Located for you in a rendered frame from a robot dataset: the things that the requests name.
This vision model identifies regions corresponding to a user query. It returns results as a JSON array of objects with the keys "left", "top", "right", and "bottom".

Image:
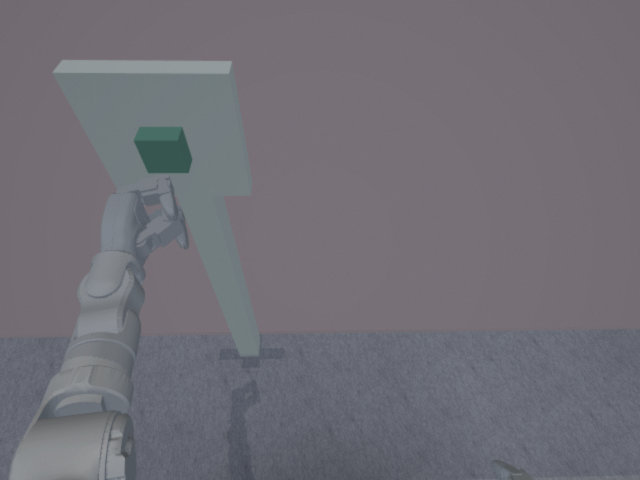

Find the left robot forearm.
[{"left": 8, "top": 250, "right": 146, "bottom": 480}]

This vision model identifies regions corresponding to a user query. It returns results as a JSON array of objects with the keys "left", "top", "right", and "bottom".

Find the panel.
[{"left": 52, "top": 60, "right": 260, "bottom": 357}]

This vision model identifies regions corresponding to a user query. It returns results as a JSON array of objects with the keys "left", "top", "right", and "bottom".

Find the right robot hand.
[{"left": 492, "top": 460, "right": 533, "bottom": 480}]

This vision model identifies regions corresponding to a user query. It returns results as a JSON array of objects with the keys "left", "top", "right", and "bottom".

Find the robot left upper arm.
[{"left": 14, "top": 410, "right": 136, "bottom": 480}]

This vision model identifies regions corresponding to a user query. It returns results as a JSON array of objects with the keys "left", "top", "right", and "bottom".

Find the left robot hand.
[{"left": 100, "top": 174, "right": 189, "bottom": 266}]

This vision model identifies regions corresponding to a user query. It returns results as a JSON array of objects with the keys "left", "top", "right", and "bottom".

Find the button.
[{"left": 134, "top": 127, "right": 192, "bottom": 173}]

